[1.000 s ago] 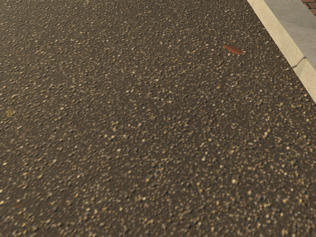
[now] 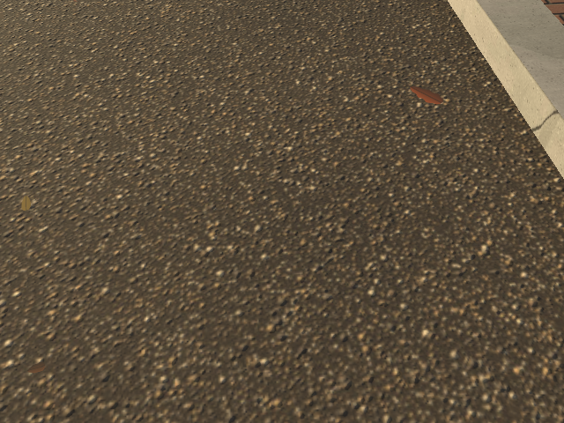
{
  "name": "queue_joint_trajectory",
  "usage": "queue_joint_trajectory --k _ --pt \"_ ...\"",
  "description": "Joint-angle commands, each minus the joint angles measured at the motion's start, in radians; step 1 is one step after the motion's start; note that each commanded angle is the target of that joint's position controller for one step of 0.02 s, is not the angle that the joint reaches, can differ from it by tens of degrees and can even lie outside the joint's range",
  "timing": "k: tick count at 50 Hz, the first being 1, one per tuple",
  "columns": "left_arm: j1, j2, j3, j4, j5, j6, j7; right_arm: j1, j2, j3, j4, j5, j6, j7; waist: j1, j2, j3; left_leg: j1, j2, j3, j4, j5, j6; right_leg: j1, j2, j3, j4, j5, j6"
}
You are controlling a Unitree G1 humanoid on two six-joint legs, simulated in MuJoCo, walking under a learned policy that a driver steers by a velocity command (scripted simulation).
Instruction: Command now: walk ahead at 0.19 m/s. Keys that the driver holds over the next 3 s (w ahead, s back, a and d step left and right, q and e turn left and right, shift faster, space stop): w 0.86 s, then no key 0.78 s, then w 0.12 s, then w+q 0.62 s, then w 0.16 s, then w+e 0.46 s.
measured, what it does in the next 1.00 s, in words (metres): walks ahead: right foot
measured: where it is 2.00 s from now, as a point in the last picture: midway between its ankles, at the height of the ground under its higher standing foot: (282, 402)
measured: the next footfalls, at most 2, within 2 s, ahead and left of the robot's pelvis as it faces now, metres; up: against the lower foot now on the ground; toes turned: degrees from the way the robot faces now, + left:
right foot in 0.54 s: +0.28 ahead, -0.10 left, +0.00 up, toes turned -2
left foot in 1.02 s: +0.63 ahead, +0.16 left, -0.17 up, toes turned +3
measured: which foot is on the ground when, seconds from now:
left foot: down 0.00-0.56, up 0.58-1.00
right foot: down 0.00-0.14, up 0.16-0.52, down 0.54-1.00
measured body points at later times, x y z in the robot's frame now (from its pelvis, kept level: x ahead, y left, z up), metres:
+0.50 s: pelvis +0.16 +0.02 -0.01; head +0.18 +0.03 +0.44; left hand +0.35 +0.26 -0.12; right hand +0.04 -0.21 -0.14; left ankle +0.00 +0.12 -0.74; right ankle +0.25 -0.10 -0.71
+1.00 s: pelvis +0.46 +0.06 -0.11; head +0.47 +0.07 +0.34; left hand +0.37 +0.31 -0.25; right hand +0.69 -0.16 -0.19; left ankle +0.61 +0.15 -0.85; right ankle +0.24 -0.10 -0.73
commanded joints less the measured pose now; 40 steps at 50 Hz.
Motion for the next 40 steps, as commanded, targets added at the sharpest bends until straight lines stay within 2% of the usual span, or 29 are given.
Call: queue_joint_trajectory --k 1,2,4,5,7,8,9,10,12,14,16,19,20,21,24,26,27,28,29,30,31,32,33,35,36,37,38,39,40 --pt "0.092 0.163 0.037 -0.022 -0.011 -0.021 0.001 0.036 -0.048 -0.008 -0.045 0.002 -0.029 0.001 0.026 -0.124 0.134 -0.222 -0.04 0.072 0.058 -0.172 0.046 -0.042 -0.177 0.266 -0.267 -0.532 -0.126" --pt "0.111 0.188 0.047 -0.021 -0.012 -0.029 -0.002 0.031 -0.034 -0.006 -0.053 0.003 -0.044 0.009 0.029 -0.168 0.119 -0.232 -0.037 0.09 0.144 -0.094 0.046 -0.027 -0.253 0.373 -0.317 -0.55 -0.169" --pt "0.069 0.193 0.052 -0.044 -0.011 -0.04 -0.006 0.037 -0.044 -0.011 -0.061 0.008 -0.066 0.025 0.001 -0.152 0.125 -0.18 0.002 0.057 0.223 -0.075 0.078 -0.119 -0.315 0.457 -0.352 -0.519 -0.206" --pt "0.006 0.196 0.052 -0.07 -0.013 -0.046 -0.01 0.069 -0.034 -0.011 -0.053 0.01 -0.074 0.029 -0.032 -0.146 0.135 -0.114 0.012 0.05 0.144 -0.083 0.097 -0.174 -0.299 0.408 -0.34 -0.462 -0.187" --pt "-0.117 0.177 0.047 -0.115 -0.029 -0.05 -0.014 0.218 -0.044 -0.022 0.006 0.006 -0.082 0.027 -0.115 -0.083 0.137 0.163 -0.001 0.035 -0.139 -0.001 0.109 -0.333 -0.159 0.205 -0.188 -0.312 -0.101" --pt "-0.133 0.111 0.032 -0.128 -0.022 -0.06 -0.023 0.332 -0.116 -0.043 0.032 -0.001 -0.081 0.023 -0.135 0.115 0.07 0.302 0.155 -0.196 -0.243 -0.061 0.123 -0.423 -0.056 0.052 0.138 -0.168 -0.043" --pt "-0.146 0.076 0.023 -0.174 -0.02 -0.085 -0.023 0.388 -0.253 -0.073 0.023 0.0 -0.091 0.038 -0.142 0.335 0.081 0.317 0.351 -0.57 -0.402 -0.216 0.244 -0.574 0.02 -0.028 0.328 -0.175 -0.028" --pt "-0.172 0.122 0.032 -0.181 -0.027 -0.101 -0.024 0.323 -0.203 -0.058 0.007 -0.017 -0.106 0.041 -0.105 0.207 0.132 0.25 0.392 -0.643 -0.422 -0.237 0.278 -0.622 -0.041 0.054 0.48 -0.156 -0.042" --pt "-0.092 0.132 0.038 -0.147 -0.023 -0.114 -0.034 0.2 -0.144 -0.043 -0.043 -0.008 -0.121 0.051 -0.039 0.097 0.125 0.245 0.302 -0.433 -0.412 -0.05 0.223 -0.614 -0.095 0.066 0.544 0.002 -0.056" --pt "-0.122 0.161 0.052 -0.149 -0.009 -0.117 -0.037 0.175 -0.112 -0.032 -0.056 -0.002 -0.112 0.056 -0.035 0.078 0.112 0.26 0.239 -0.253 -0.414 0.217 0.167 -0.581 -0.132 0.047 0.447 0.111 -0.052" --pt "-0.186 0.12 0.044 -0.173 -0.008 -0.111 -0.047 0.204 -0.092 -0.022 -0.049 -0.009 -0.1 0.047 -0.051 0.088 0.104 0.239 0.177 -0.138 -0.407 0.398 0.146 -0.508 -0.109 0.001 0.293 0.178 -0.035" --pt "-0.315 0.076 0.025 -0.234 -0.01 -0.102 -0.061 0.222 -0.154 -0.032 -0.047 -0.023 -0.092 0.04 -0.072 0.114 0.081 0.128 0.132 -0.049 -0.415 0.48 0.158 -0.323 -0.044 -0.085 0.156 0.261 -0.012" --pt "-0.313 0.084 0.024 -0.238 -0.017 -0.096 -0.062 0.224 -0.173 -0.039 -0.044 -0.014 -0.093 0.04 -0.065 0.135 0.075 0.108 0.134 -0.041 -0.418 0.462 0.169 -0.28 -0.04 -0.092 0.147 0.259 -0.011" --pt "-0.215 0.115 0.04 -0.19 -0.015 -0.096 -0.074 0.244 -0.175 -0.044 -0.035 -0.03 -0.103 0.042 -0.04 0.137 0.016 0.123 0.186 -0.043 -0.376 0.52 0.19 -0.224 -0.06 -0.062 0.314 0.37 -0.016" --pt "-0.211 0.152 0.054 -0.194 -0.013 -0.104 -0.095 0.192 -0.132 -0.038 -0.057 -0.006 -0.098 0.047 -0.003 0.067 0.056 0.201 0.219 -0.031 -0.237 0.691 0.195 -0.323 -0.076 -0.043 0.312 0.258 -0.072" --pt "-0.016 0.185 0.079 -0.132 -0.004 -0.124 -0.104 0.108 -0.152 -0.042 -0.093 -0.012 -0.093 0.054 0.108 0.091 -0.033 0.023 0.175 0.02 0.012 0.964 0.172 0.052 0.007 -0.122 0.284 0.212 -0.106" --pt "0.208 0.224 0.103 -0.064 -0.006 -0.132 -0.105 0.026 -0.171 -0.044 -0.118 -0.005 -0.103 0.059 0.232 0.095 -0.097 -0.146 0.134 0.016 0.267 0.965 0.148 0.321 0.008 -0.105 0.208 0.257 -0.131" --pt "0.351 0.329 0.127 -0.032 -0.006 -0.131 -0.094 0.002 -0.13 -0.033 -0.149 -0.002 -0.126 0.066 0.286 -0.111 -0.145 -0.366 0.006 0.053 0.714 0.528 0.087 0.495 -0.166 0.124 0.035 0.145 -0.223" --pt "0.224 0.274 0.088 -0.08 -0.019 -0.13 -0.097 0.103 -0.036 -0.01 -0.141 0.01 -0.158 0.077 0.15 -0.289 -0.165 -0.532 -0.099 -0.08 0.992 -0.18 0.092 0.471 -0.34 0.49 -0.059 0.214 -0.318" --pt "0.174 0.199 0.064 -0.089 -0.031 -0.128 -0.103 0.083 -0.074 -0.027 -0.162 0.074 -0.174 0.08 0.113 -0.291 -0.112 -0.653 -0.097 -0.16 1.025 -0.177 0.107 0.406 -0.413 0.665 -0.211 0.298 -0.383" --pt "0.096 0.151 0.048 -0.093 -0.025 -0.139 -0.116 0.003 -0.127 -0.044 -0.201 0.096 -0.158 0.065 0.057 -0.134 -0.009 -0.712 -0.028 -0.133 1.018 -0.109 0.117 0.274 -0.425 0.625 -0.205 0.205 -0.351" --pt "0.008 0.137 0.037 -0.12 -0.022 -0.146 -0.125 -0.037 -0.134 -0.05 -0.217 0.075 -0.128 0.045 0.022 -0.004 0.041 -0.666 0.022 -0.128 0.93 -0.038 0.108 0.132 -0.4 0.513 -0.203 0.211 -0.3" --pt "-0.045 0.146 0.033 -0.129 -0.017 -0.15 -0.119 -0.032 -0.12 -0.051 -0.224 0.041 -0.103 0.038 -0.016 0.025 0.062 -0.592 0.063 -0.127 0.814 0.008 0.104 0.009 -0.373 0.433 -0.224 0.183 -0.265" --pt "-0.09 0.154 0.03 -0.125 0.0 -0.138 -0.086 -0.034 -0.12 -0.054 -0.249 0.018 -0.085 0.045 -0.07 -0.021 0.097 -0.45 0.105 -0.071 0.599 0.065 0.066 -0.173 -0.301 0.299 -0.297 0.129 -0.237" --pt "-0.046 0.185 0.041 -0.104 0.023 -0.139 -0.069 -0.022 -0.111 -0.058 -0.234 0.005 -0.084 0.056 -0.06 -0.019 0.075 -0.423 0.102 -0.04 0.611 0.226 0.06 -0.175 -0.285 0.261 -0.257 0.165 -0.245" --pt "-0.012 0.146 0.028 -0.099 0.011 -0.152 -0.042 -0.121 -0.138 -0.068 -0.275 0.022 -0.099 0.068 -0.042 -0.024 0.108 -0.527 0.119 -0.076 0.458 0.37 0.068 -0.107 -0.226 0.191 -0.241 0.066 -0.19" --pt "0.031 0.158 0.03 -0.089 0.003 -0.159 -0.023 -0.204 -0.124 -0.063 -0.302 0.014 -0.11 0.081 -0.004 -0.067 0.099 -0.555 0.109 -0.048 0.348 0.481 0.073 -0.069 -0.212 0.171 -0.227 0.064 -0.178" --pt "0.036 0.172 0.036 -0.097 -0.011 -0.152 -0.004 -0.235 -0.108 -0.056 -0.326 -0.012 -0.113 0.092 -0.003 -0.062 0.08 -0.432 0.085 -0.013 0.159 0.665 0.076 -0.144 -0.143 0.09 -0.195 0.014 -0.151" --pt "0.074 0.171 0.034 -0.099 -0.007 -0.15 0.006 -0.245 -0.089 -0.051 -0.321 -0.027 -0.118 0.113 0.021 -0.031 0.039 -0.276 0.042 0.029 0.072 0.849 0.084 -0.205 -0.115 0.039 -0.159 0.002 -0.131"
